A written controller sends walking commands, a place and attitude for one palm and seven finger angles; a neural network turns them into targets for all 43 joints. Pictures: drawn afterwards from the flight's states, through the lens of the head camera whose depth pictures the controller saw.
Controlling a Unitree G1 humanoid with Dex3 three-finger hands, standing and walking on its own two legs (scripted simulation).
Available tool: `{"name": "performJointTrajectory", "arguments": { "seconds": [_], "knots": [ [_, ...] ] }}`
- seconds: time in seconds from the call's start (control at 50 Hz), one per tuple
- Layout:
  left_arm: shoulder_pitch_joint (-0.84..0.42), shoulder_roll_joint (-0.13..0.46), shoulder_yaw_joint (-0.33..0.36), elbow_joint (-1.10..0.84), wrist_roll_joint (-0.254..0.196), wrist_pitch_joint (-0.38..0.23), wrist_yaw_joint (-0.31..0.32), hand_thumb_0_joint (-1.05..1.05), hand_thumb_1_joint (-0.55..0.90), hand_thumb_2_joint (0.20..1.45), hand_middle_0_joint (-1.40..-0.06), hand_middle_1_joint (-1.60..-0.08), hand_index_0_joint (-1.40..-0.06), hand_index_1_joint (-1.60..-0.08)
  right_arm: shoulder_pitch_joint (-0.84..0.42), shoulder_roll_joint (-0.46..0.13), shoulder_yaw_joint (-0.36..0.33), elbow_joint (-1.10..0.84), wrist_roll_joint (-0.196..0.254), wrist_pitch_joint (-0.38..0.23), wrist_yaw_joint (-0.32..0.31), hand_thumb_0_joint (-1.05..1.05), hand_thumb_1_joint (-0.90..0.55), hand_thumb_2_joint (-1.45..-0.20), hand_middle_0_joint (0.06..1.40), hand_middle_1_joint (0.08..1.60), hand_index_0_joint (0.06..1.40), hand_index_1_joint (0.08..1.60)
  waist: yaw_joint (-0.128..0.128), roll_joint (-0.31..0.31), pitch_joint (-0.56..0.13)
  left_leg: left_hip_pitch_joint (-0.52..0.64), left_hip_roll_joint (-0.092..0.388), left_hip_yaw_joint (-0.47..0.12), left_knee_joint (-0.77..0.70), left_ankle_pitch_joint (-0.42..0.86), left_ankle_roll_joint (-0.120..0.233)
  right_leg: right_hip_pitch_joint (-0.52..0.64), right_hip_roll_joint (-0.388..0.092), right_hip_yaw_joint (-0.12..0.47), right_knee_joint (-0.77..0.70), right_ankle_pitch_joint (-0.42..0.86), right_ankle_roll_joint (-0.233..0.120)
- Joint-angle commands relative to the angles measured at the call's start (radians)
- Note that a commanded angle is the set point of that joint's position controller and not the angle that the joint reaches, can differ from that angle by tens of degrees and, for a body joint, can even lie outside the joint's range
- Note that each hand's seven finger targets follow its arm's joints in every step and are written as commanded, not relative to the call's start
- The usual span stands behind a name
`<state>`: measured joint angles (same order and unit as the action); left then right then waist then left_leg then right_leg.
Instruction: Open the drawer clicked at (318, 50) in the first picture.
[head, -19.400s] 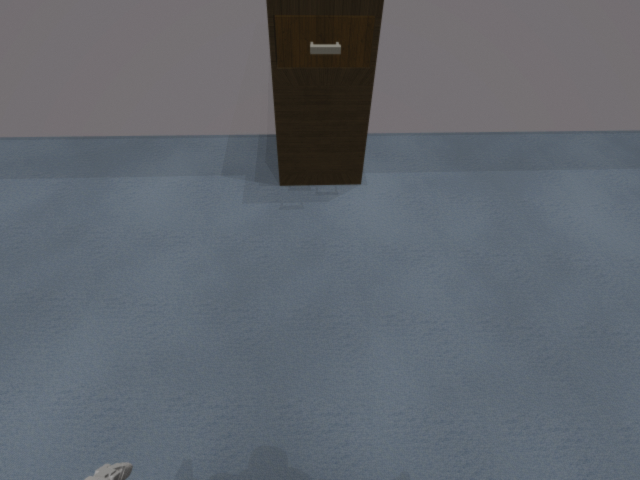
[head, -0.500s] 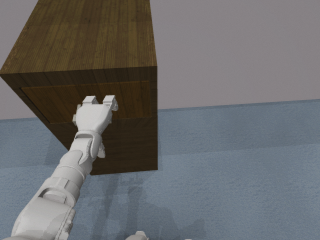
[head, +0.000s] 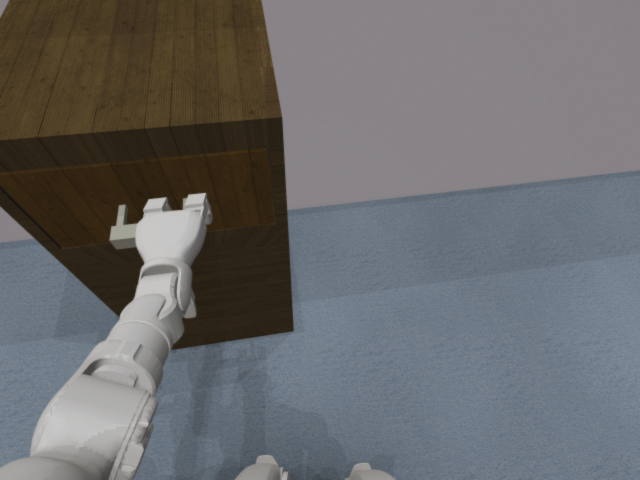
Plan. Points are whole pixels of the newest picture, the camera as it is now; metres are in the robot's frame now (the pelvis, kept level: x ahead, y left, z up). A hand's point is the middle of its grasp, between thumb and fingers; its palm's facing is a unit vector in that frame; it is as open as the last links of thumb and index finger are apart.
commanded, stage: lower the fingers behind the handle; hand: left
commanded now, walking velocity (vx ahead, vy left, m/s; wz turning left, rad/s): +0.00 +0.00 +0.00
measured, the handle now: (154, 220) +0.49 +0.24 -0.03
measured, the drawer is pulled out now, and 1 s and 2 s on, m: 0.00 0.00 0.03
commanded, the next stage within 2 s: close the thumb around the handle in 0.66 s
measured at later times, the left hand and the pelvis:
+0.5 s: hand (181, 259) +0.43 +0.20 -0.05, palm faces -0.08 -0.06 -1.00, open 13.9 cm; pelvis +0.00 +0.00 -0.01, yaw -1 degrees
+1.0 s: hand (181, 260) +0.43 +0.20 -0.05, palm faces -0.04 -0.05 -1.00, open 12.3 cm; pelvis +0.00 +0.00 -0.01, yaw -1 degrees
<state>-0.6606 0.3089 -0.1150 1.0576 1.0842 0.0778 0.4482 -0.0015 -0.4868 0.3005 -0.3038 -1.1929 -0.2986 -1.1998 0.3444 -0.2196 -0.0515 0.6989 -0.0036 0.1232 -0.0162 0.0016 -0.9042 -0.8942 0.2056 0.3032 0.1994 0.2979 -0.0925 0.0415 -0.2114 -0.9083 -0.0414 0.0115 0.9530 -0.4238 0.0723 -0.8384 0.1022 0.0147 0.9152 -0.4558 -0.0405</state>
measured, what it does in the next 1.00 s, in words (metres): stands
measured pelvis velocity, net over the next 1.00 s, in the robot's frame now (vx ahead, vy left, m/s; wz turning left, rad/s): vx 0.00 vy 0.00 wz -0.01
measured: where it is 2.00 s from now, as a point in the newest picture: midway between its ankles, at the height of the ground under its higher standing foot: outside the picture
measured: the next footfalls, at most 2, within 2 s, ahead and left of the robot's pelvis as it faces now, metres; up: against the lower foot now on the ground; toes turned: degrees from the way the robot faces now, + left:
none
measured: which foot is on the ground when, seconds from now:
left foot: down 0.00-1.00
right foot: down 0.00-1.00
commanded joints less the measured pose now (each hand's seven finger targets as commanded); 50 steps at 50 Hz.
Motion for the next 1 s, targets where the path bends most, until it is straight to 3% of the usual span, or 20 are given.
{"name": "performJointTrajectory", "arguments": {
  "seconds": [0.0,0.06,0.08,0.1,0.14,0.2,0.22,0.26,0.3,0.38,0.42,0.54,0.64,0.7,0.72,0.74,0.78,0.88,0.92,0.98],
  "knots": [
    [-0.329,0.191,0.093,-0.216,0.031,-0.072,0.091,0.000,-0.500,0.300,-0.300,-1.200,-0.300,-1.200,0.053,-0.146,-0.055,-0.083,-0.009,-0.043,-0.005,0.000,-0.900,-0.900,0.200,0.300,0.200,0.300,0.021,0.048,-0.377,0.319,0.031,-0.052,-0.037,0.324,-0.029,0.027,-0.018,-0.003,-0.062,0.270,-0.019],
    [-0.351,0.197,0.111,-0.209,0.055,-0.063,0.158,0.000,-0.500,0.300,-0.300,-1.200,-0.300,-1.200,0.057,-0.150,-0.061,-0.064,-0.020,-0.048,0.004,0.000,-0.900,-0.900,0.200,0.300,0.200,0.300,0.010,0.047,-0.401,0.313,0.037,-0.060,-0.003,0.361,-0.036,-0.016,-0.013,-0.014,-0.027,0.282,-0.018],
    [-0.365,0.173,0.096,-0.193,0.051,-0.045,0.172,0.000,-0.500,0.300,-0.300,-1.200,-0.300,-1.200,0.055,-0.151,-0.064,-0.054,-0.023,-0.050,0.010,0.000,-0.900,-0.900,0.200,0.300,0.200,0.300,-0.003,0.048,-0.406,0.309,0.036,-0.063,0.005,0.373,-0.039,-0.027,-0.013,-0.019,-0.023,0.286,-0.018],
    [-0.379,0.189,0.107,-0.193,0.059,-0.029,0.188,0.000,-0.500,0.300,-0.300,-1.200,-0.300,-1.200,0.057,-0.156,-0.067,-0.048,-0.023,-0.049,0.013,0.000,-0.900,-0.900,0.200,0.300,0.200,0.300,-0.006,0.030,-0.422,0.313,0.040,-0.062,0.012,0.371,-0.038,-0.033,-0.012,-0.018,-0.020,0.288,-0.013],
    [-0.352,0.193,0.115,-0.166,0.046,0.017,0.202,0.000,-0.500,0.300,-0.300,-1.200,-0.300,-1.200,0.054,-0.160,-0.065,-0.047,-0.023,-0.044,0.018,0.000,-0.900,-0.900,0.200,0.300,0.200,0.300,0.000,0.019,-0.447,0.307,0.034,-0.050,0.012,0.385,-0.038,0.006,-0.012,-0.015,-0.023,0.324,-0.010],
    [-0.378,0.187,0.094,-0.156,0.024,0.064,0.185,0.000,-0.500,0.300,-0.300,-1.200,-0.300,-1.200,0.054,-0.161,-0.062,-0.040,-0.016,-0.039,0.023,0.000,-0.900,-0.900,0.200,0.300,0.200,0.300,-0.009,0.022,-0.471,0.329,0.033,-0.050,0.004,0.402,-0.040,0.033,-0.014,-0.015,-0.029,0.357,-0.005],
    [-0.340,0.160,0.081,-0.124,0.010,0.082,0.171,0.000,-0.500,0.300,-0.300,-1.200,-0.300,-1.200,0.058,-0.160,-0.063,-0.041,-0.017,-0.037,0.023,0.000,-0.900,-0.900,0.200,0.300,0.200,0.300,-0.009,0.013,-0.455,0.327,0.031,-0.041,0.003,0.403,-0.036,0.052,-0.013,-0.014,-0.036,0.371,-0.004],
    [-0.333,0.175,0.077,-0.120,-0.001,0.097,0.143,0.000,-0.500,0.300,-0.300,-1.200,-0.300,-1.200,0.057,-0.161,-0.056,-0.046,-0.011,-0.031,0.018,0.000,-0.900,-0.900,0.200,0.300,0.200,0.300,-0.010,-0.009,-0.436,0.309,0.027,-0.035,-0.007,0.391,-0.031,0.086,-0.015,-0.008,-0.052,0.394,0.001],
    [-0.342,0.216,0.098,-0.125,-0.003,0.092,0.119,0.000,-0.500,0.300,-0.300,-1.200,-0.300,-1.200,0.051,-0.162,-0.049,-0.050,-0.006,-0.026,0.009,0.000,-0.900,-0.900,0.200,0.300,0.200,0.300,-0.007,-0.019,-0.443,0.302,0.026,-0.031,-0.014,0.384,-0.027,0.112,-0.020,0.000,-0.058,0.409,0.004],
    [-0.291,0.212,0.090,-0.122,-0.004,0.053,0.078,0.000,-0.500,0.300,-0.300,-1.200,-0.300,-1.200,0.043,-0.154,-0.039,-0.068,-0.006,-0.027,-0.004,0.000,-0.900,-0.900,0.200,0.300,0.200,0.300,-0.001,-0.032,-0.364,0.250,0.020,-0.024,-0.025,0.352,-0.019,0.140,-0.025,0.011,-0.074,0.423,0.001],
    [-0.231,0.214,0.102,-0.136,0.004,0.020,0.073,0.000,-0.500,0.300,-0.300,-1.200,-0.300,-1.200,0.045,-0.151,-0.039,-0.080,-0.007,-0.028,-0.006,0.000,-0.900,-0.900,0.200,0.300,0.200,0.300,0.018,-0.021,-0.361,0.253,0.021,-0.021,-0.021,0.359,-0.019,0.137,-0.024,0.011,-0.068,0.426,-0.001],
    [-0.195,0.202,0.107,-0.181,0.027,-0.045,0.103,0.000,-0.500,0.300,-0.300,-1.200,-0.300,-1.200,0.038,-0.146,-0.046,-0.089,-0.009,-0.033,-0.001,0.000,-0.900,-0.900,0.200,0.300,0.200,0.300,0.021,-0.014,-0.361,0.237,0.021,-0.026,-0.002,0.356,-0.023,0.095,-0.022,0.013,-0.051,0.408,-0.006],
    [-0.227,0.181,0.103,-0.198,0.028,-0.022,0.152,0.000,-0.500,0.300,-0.300,-1.200,-0.300,-1.200,0.040,-0.151,-0.058,-0.077,-0.014,-0.030,0.014,0.000,-0.900,-0.900,0.200,0.300,0.200,0.300,0.018,0.027,-0.396,0.294,0.027,-0.037,0.007,0.399,-0.033,0.046,-0.016,-0.004,-0.036,0.384,-0.010],
    [-0.263,0.206,0.116,-0.203,0.027,0.011,0.164,0.000,-0.500,0.300,-0.300,-1.200,-0.300,-1.200,0.044,-0.157,-0.059,-0.066,-0.014,-0.023,0.018,0.000,-0.900,-0.900,0.200,0.300,0.200,0.300,0.015,0.018,-0.436,0.325,0.032,-0.045,0.004,0.434,-0.039,0.054,-0.015,-0.010,-0.028,0.398,-0.008],
    [-0.248,0.165,0.091,-0.197,0.020,0.025,0.163,0.000,-0.500,0.300,-0.300,-1.200,-0.300,-1.200,0.048,-0.155,-0.063,-0.068,-0.015,-0.021,0.020,0.000,-0.900,-0.900,0.200,0.300,0.200,0.300,0.012,0.032,-0.428,0.342,0.032,-0.043,0.002,0.448,-0.039,0.056,-0.013,-0.014,-0.033,0.404,-0.010],
    [-0.260,0.183,0.105,-0.207,0.018,0.033,0.163,0.000,-0.500,0.300,-0.300,-1.200,-0.300,-1.200,0.045,-0.157,-0.061,-0.066,-0.014,-0.018,0.020,0.000,-0.900,-0.900,0.200,0.300,0.200,0.300,0.014,0.019,-0.438,0.350,0.035,-0.042,-0.001,0.460,-0.039,0.066,-0.014,-0.015,-0.037,0.417,-0.007],
    [-0.261,0.161,0.090,-0.178,0.007,0.053,0.153,0.000,-0.388,0.348,-0.308,-1.212,-0.308,-1.212,0.043,-0.158,-0.061,-0.062,-0.014,-0.015,0.020,0.000,-0.900,-0.900,0.200,0.300,0.200,0.300,0.002,-0.002,-0.425,0.347,0.035,-0.048,-0.006,0.460,-0.039,0.068,-0.015,-0.016,-0.043,0.413,-0.006],
    [-0.254,0.180,0.092,-0.174,0.005,0.057,0.126,0.000,-0.108,0.468,-0.328,-1.242,-0.328,-1.242,0.037,-0.159,-0.054,-0.069,-0.010,-0.011,0.013,0.000,-0.900,-0.900,0.200,0.300,0.200,0.300,0.012,0.000,-0.390,0.338,0.034,-0.046,-0.028,0.438,-0.036,0.087,-0.017,-0.013,-0.058,0.401,-0.008],
    [-0.242,0.137,0.059,-0.144,0.012,0.050,0.118,0.000,0.004,0.516,-0.336,-1.254,-0.336,-1.254,0.040,-0.154,-0.054,-0.070,-0.009,-0.013,0.012,0.000,-0.900,-0.900,0.200,0.300,0.200,0.300,0.005,0.000,-0.348,0.333,0.036,-0.046,-0.031,0.405,-0.034,0.056,-0.014,-0.017,-0.065,0.362,-0.008],
    [-0.259,0.172,0.085,-0.157,0.012,0.027,0.114,0.000,0.172,0.588,-0.348,-1.272,-0.348,-1.272,0.034,-0.155,-0.052,-0.074,-0.011,-0.019,0.009,0.000,-0.900,-0.900,0.200,0.300,0.200,0.300,0.008,-0.003,-0.346,0.314,0.035,-0.046,-0.032,0.386,-0.031,0.060,-0.017,-0.013,-0.064,0.352,-0.010]
  ]
}}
